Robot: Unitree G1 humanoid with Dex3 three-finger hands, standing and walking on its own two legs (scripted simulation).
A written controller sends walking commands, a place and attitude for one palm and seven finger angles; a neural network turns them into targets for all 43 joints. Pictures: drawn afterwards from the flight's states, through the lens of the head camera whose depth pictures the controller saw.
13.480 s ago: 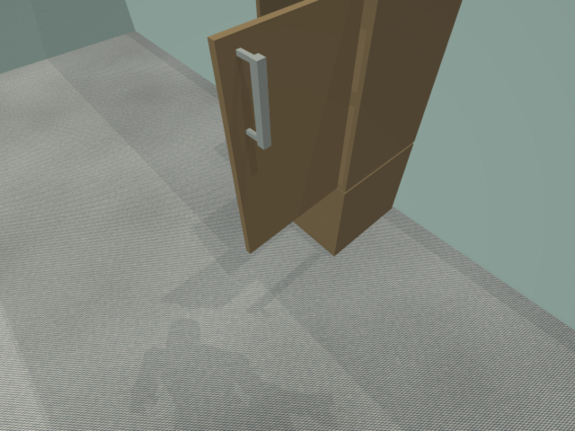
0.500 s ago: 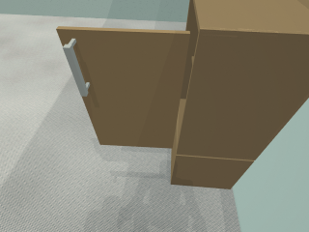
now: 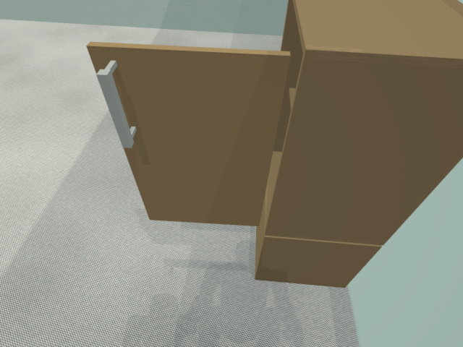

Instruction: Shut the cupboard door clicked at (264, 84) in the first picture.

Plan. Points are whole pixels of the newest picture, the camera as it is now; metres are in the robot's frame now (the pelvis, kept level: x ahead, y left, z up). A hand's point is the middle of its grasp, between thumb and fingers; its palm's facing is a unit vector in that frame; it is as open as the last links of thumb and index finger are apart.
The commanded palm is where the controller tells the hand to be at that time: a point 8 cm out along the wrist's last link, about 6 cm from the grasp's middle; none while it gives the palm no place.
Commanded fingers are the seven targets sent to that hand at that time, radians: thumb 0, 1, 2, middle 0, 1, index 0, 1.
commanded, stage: shuffle to correct the standing spot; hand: left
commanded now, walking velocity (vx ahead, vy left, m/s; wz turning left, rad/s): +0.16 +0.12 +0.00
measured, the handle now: (120, 107) +0.53 +0.27 +0.13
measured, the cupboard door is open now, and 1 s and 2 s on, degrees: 92 92 92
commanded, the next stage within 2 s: come to a stop and stand still in 0.36 s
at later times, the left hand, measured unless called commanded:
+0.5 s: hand out of the picture +0.09 +0.22 -0.18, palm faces +0.01 -0.98 -0.18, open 7.4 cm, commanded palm none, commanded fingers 0.00 0.90 0.90 -0.20 -0.30 -0.20 -0.30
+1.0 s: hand out of the picture +0.15 +0.25 -0.19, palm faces -0.01 -0.98 -0.21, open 7.4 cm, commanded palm none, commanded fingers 0.00 0.90 0.90 -0.20 -0.30 -0.20 -0.30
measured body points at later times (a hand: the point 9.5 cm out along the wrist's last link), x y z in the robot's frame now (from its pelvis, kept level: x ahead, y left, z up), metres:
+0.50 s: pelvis +0.06 +0.04 +0.00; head +0.10 +0.04 +0.44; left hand +0.09 +0.27 -0.16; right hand +0.01 -0.18 -0.16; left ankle -0.02 +0.08 -0.74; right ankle +0.07 -0.08 -0.68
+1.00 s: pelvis +0.08 +0.06 -0.02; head +0.11 +0.07 +0.43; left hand +0.15 +0.30 -0.17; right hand +0.17 -0.18 -0.16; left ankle +0.09 +0.18 -0.74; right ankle +0.16 -0.07 -0.74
